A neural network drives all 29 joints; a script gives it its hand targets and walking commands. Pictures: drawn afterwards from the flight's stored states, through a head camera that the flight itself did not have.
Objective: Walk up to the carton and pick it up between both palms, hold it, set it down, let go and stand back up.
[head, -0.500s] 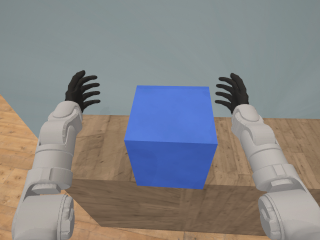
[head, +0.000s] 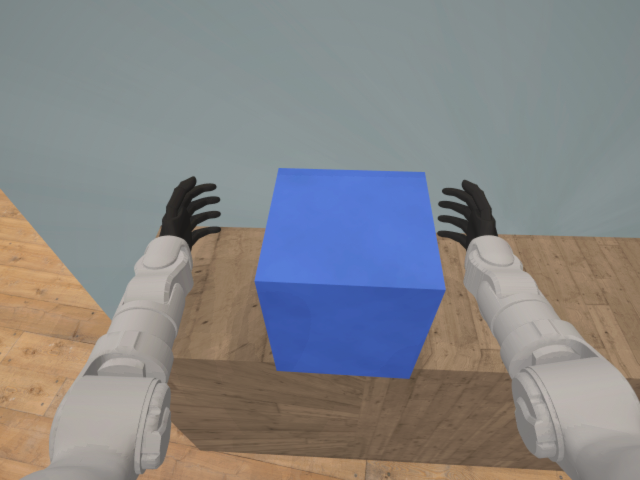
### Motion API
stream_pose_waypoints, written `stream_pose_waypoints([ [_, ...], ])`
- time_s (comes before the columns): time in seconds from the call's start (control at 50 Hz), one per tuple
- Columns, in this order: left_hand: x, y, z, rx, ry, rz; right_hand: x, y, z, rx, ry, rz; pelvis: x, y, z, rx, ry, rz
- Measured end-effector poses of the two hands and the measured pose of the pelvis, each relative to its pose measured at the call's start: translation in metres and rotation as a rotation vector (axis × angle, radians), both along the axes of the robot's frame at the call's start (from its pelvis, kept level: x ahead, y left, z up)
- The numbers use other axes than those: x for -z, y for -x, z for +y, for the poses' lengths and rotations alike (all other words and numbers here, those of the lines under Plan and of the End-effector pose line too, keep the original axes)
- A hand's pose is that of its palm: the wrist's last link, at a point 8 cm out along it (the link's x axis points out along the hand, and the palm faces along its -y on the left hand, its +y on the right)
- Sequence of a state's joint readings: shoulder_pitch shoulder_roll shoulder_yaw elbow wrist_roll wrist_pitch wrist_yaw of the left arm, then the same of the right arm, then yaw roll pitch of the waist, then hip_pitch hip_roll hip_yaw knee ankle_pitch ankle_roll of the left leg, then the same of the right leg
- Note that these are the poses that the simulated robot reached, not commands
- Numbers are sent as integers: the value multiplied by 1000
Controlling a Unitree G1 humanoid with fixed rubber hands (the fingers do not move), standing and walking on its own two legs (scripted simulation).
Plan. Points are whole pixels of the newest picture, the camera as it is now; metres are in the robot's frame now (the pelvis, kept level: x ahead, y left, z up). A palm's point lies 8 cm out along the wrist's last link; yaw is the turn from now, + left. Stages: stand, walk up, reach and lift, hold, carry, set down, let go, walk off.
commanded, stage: reach and lift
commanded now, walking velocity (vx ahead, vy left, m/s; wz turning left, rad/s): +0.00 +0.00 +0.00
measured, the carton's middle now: (346, 277) +0.41 -0.02 -0.01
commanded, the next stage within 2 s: none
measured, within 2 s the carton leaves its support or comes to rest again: neither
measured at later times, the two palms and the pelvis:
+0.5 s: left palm (204, 264) +0.42 +0.19 +0.02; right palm (462, 258) +0.41 -0.19 +0.03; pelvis +0.01 +0.02 -0.01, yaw -1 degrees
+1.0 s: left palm (228, 269) +0.40 +0.15 +0.03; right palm (443, 262) +0.40 -0.16 +0.04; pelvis +0.00 +0.02 -0.01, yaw -1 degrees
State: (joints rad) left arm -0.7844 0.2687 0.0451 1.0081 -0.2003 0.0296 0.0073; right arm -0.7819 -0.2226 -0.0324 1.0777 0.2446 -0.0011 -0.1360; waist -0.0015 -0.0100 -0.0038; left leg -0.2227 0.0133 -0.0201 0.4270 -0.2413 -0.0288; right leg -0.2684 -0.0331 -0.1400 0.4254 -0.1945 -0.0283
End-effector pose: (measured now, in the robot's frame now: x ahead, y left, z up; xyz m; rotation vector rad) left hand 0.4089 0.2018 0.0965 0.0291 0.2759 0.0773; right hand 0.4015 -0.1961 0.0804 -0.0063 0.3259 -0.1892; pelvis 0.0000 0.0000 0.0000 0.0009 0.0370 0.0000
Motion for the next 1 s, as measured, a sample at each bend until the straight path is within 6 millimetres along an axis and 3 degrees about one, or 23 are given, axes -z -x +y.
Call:
stream_pose_waypoints([
  [0.24, 51, -1, -3, 1, -8, -16, 28, -2, -1, 9, -15, -25, 5, -5, 6, 11, 25, 137],
  [0.34, 61, -7, 1, -1, -16, -34, 43, -4, 2, 3, -10, -8, 9, -8, 11, 13, 32, 201],
  [0.48, 76, -12, -11, 33, 1, -17, 54, -7, 6, 3, 0, -10, 11, -12, 17, 15, 40, 239],
  [0.6, 75, -11, -26, 63, -4, -42, 44, -12, 10, -7, 5, -76, 11, -14, 18, 15, 41, 247],
  [0.84, 72, 1, -50, 72, 23, -67, 43, -2, 26, -49, 55, -74, 12, -5, 17, 19, 44, 234],
  [1.0, 68, 4, -52, 49, 22, -66, 44, 4, 38, -63, 74, -72, 12, 0, 17, 19, 44, 227],
])
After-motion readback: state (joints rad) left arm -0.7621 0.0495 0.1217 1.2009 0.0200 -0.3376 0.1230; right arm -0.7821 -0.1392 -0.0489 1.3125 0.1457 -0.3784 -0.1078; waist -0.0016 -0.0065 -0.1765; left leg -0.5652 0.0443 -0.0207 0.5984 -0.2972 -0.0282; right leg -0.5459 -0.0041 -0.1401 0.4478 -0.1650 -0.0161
